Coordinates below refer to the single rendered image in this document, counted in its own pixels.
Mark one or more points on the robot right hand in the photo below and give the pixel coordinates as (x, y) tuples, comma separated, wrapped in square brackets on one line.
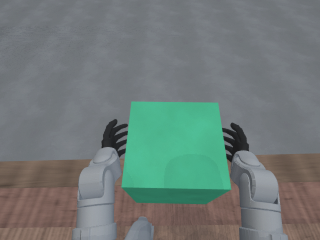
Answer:
[(239, 142)]

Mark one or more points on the left robot forearm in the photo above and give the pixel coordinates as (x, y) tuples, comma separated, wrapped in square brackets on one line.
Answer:
[(96, 196)]

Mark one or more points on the robot left shin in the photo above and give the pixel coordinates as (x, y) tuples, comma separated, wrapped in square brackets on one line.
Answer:
[(141, 218)]

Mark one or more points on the robot left hand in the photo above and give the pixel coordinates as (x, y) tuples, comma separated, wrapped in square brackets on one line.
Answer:
[(110, 139)]

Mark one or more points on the carton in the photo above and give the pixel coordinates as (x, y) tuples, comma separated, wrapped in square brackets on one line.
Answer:
[(175, 153)]

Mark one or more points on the right robot forearm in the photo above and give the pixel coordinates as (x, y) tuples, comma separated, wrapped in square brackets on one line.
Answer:
[(259, 198)]

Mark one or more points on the left robot thigh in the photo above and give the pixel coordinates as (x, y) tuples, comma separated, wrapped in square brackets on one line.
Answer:
[(140, 230)]

